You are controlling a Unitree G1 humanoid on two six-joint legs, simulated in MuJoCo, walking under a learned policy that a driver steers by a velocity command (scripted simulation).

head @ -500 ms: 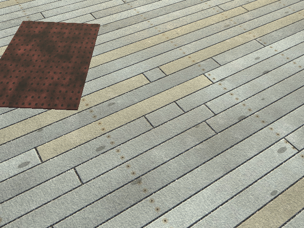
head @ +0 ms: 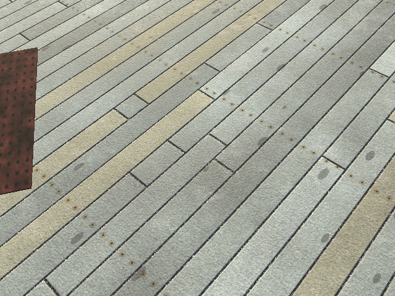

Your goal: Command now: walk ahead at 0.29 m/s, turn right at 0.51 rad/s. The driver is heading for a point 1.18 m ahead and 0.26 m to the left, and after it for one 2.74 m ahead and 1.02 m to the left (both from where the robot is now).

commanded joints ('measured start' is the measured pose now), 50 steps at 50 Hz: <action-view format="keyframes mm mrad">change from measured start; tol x16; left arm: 1 -38 157 46 -78 -2 -24 17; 25 -233 38 -1 -61 -20 -130 -35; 31 212 236 68 41 16 -115 -9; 35 55 48 14 49 12 -108 -10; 50 81 203 57 184 -26 -95 6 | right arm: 1 43 -69 -17 -44 3 -19 4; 31 340 -16 -11 -68 47 -36 -5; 50 -66 -65 -28 -189 30 1 74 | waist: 1 -23 -146 -154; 9 -55 -129 -88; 12 -90 231 29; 29 41 117 -124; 31 66 -358 -333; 35 29 -101 -13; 50 6 -84 29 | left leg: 1 76 -11 10 -145 69 8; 9 381 -12 45 -468 112 89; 12 523 356 -652 -781 -401 330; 20 390 111 -213 -746 213 236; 27 363 141 -299 -650 223 214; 29 254 64 -249 -447 279 153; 31 -192 -67 -60 123 -216 69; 33 -289 23 -70 278 -68 64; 45 -112 74 40 -183 397 55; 50 -4 0 127 -304 269 134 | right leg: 1 89 -223 304 -208 -304 -178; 9 -29 -182 311 -97 -508 -87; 11 -293 -19 6 302 -403 19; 14 -486 -116 -3 556 -321 50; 28 238 -76 -79 -60 8 68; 31 807 -535 571 -143 -282 -170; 32 719 -506 541 -174 -403 -165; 37 366 -364 109 -280 9 -109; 47 381 -363 -196 -306 209 -62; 50 467 -377 -251 -184 522 -34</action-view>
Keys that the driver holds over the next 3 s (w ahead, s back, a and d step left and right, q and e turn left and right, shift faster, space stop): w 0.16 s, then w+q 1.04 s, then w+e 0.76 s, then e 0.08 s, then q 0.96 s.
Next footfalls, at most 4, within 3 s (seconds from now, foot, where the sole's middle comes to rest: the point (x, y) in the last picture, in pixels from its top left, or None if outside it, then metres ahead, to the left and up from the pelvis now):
0.20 left None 0.13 0.15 -0.77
0.58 right None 0.34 -0.10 -0.77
1.06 left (152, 255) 0.58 0.23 -0.77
1.62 right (175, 166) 0.95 0.17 -0.77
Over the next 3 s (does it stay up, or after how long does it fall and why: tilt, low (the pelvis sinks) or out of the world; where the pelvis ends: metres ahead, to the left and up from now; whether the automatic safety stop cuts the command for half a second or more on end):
stays up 1.10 0.35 0.00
